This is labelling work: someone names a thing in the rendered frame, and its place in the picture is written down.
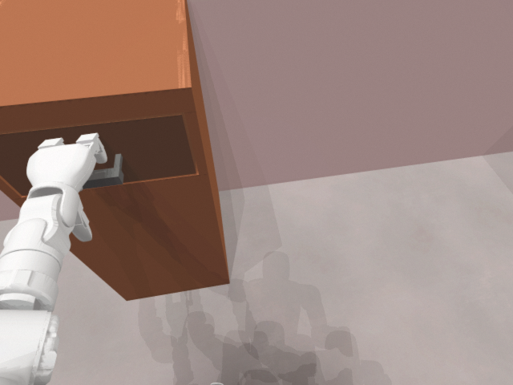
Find handle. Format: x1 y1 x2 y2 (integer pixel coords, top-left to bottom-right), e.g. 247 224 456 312
83 154 124 189

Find drawer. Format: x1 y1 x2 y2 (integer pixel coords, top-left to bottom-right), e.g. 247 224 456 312
0 112 196 196

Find cabinet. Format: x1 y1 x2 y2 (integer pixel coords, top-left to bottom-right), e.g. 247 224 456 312
0 0 230 301

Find left robot forearm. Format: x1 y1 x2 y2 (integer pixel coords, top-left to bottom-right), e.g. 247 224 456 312
0 182 80 313

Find left robot upper arm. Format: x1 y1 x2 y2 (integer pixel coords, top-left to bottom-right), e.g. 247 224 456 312
0 310 60 385

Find left robot hand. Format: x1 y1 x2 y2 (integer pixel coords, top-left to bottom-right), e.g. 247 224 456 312
26 133 107 241

